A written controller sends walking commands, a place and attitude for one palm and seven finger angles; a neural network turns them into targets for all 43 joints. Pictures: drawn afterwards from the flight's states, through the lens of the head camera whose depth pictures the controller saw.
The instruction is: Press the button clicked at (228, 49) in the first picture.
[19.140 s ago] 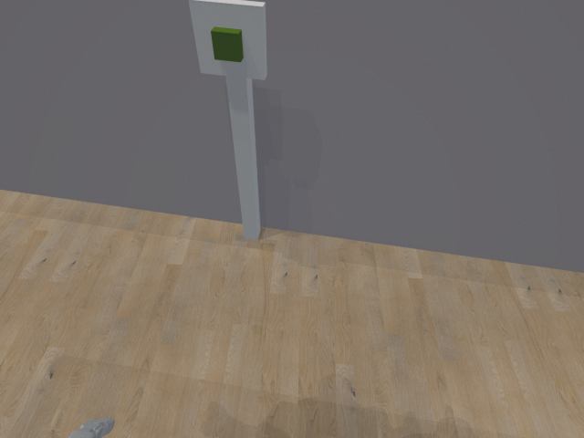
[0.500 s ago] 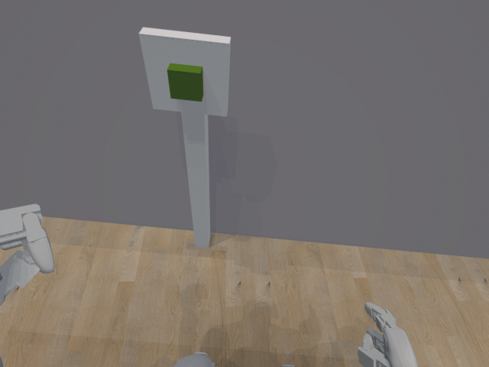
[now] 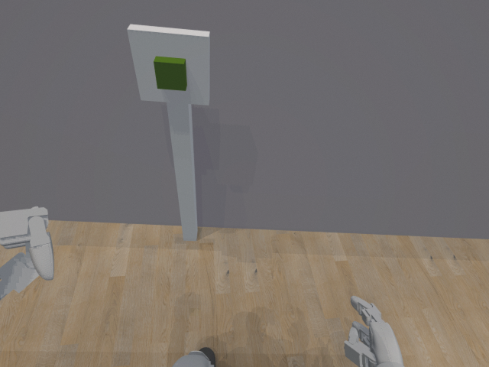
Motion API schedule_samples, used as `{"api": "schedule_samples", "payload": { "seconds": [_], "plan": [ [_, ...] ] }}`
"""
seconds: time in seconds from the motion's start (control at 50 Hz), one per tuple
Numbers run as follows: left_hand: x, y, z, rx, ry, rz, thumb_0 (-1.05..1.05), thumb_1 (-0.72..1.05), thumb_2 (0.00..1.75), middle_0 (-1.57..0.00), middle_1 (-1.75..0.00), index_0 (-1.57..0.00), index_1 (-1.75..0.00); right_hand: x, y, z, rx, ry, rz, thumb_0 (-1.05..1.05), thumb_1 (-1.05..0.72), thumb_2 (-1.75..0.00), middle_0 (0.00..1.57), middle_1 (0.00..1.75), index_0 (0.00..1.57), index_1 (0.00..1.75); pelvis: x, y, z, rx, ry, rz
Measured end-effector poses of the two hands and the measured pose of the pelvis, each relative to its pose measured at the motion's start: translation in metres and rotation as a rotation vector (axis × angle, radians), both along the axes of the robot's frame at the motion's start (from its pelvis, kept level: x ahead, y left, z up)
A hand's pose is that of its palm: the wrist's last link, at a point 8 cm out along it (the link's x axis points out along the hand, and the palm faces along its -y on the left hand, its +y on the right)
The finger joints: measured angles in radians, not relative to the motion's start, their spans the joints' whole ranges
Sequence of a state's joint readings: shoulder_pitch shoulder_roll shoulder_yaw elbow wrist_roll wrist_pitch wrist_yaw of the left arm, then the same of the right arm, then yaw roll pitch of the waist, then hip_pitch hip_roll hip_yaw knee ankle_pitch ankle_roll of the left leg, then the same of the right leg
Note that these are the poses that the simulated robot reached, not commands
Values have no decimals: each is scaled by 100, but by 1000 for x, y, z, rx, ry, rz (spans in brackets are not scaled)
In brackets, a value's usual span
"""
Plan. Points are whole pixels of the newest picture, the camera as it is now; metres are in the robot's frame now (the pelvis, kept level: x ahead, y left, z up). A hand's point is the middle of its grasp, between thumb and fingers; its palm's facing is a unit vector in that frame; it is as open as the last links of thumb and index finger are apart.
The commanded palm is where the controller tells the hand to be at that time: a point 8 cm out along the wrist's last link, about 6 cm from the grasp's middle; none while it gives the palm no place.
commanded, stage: stop stepping back and stand still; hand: left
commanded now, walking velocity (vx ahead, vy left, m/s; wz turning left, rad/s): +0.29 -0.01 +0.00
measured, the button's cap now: (171, 73) +0.73 +0.22 +0.10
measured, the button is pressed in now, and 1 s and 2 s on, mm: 0 0 0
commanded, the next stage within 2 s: let the arm hang, fingers relaxed in 0.76 s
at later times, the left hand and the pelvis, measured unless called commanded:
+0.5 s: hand out of the picture +0.13 +0.31 +0.18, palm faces +0.46 -0.82 -0.34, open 3.1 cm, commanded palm +0.08 +0.34 +0.19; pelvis -0.05 +0.06 +0.00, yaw +0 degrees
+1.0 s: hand (44, 355) +0.15 +0.30 -0.04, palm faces +0.22 -0.90 -0.39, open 3.0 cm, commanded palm none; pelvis -0.05 +0.05 -0.01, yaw +4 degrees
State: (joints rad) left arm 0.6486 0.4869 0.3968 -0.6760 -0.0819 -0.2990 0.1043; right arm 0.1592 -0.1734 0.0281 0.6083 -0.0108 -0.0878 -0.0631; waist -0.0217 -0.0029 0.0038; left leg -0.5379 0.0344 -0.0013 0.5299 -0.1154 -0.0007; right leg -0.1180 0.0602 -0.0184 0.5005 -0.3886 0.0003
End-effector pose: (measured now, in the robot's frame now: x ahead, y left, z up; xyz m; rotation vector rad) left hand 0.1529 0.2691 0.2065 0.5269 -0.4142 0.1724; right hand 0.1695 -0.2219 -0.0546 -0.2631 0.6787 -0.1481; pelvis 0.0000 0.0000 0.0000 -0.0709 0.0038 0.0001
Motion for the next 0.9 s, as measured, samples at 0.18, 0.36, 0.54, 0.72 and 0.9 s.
{"api": "schedule_samples", "payload": {
  "seconds": [0.18,0.36,0.54,0.72,0.9],
  "plan": [
    [-17,47,-24,-120,-67,158,1,89,90,-131,-149,-131,-150,-52,-16,-12,-116,53,-102,1,-91,-90,20,30,20,30,-4,24,-13,-18,-74,25],
    [-59,35,-1,-21,10,68,1,89,90,-130,-149,-131,-150,-72,34,-1,12,13,-5,1,-91,-90,20,30,20,30,-48,32,1,37,-38,-1],
    [-59,87,-24,-153,-9,238,1,89,90,-131,-149,-131,-150,-81,59,-4,-23,25,2,1,-90,-90,21,30,21,30,-60,60,1,50,-14,4],
    [-65,58,-2,-38,107,96,1,89,90,-130,-149,-131,-150,-97,73,10,60,26,4,1,-90,-90,21,30,21,30,-64,56,21,35,-6,-14],
    [-47,70,-42,-36,206,216,0,89,90,-130,-149,-131,-150,-87,35,-31,45,131,6,1,-90,-90,21,30,21,30,-56,50,2,40,12,28]
  ]
}}
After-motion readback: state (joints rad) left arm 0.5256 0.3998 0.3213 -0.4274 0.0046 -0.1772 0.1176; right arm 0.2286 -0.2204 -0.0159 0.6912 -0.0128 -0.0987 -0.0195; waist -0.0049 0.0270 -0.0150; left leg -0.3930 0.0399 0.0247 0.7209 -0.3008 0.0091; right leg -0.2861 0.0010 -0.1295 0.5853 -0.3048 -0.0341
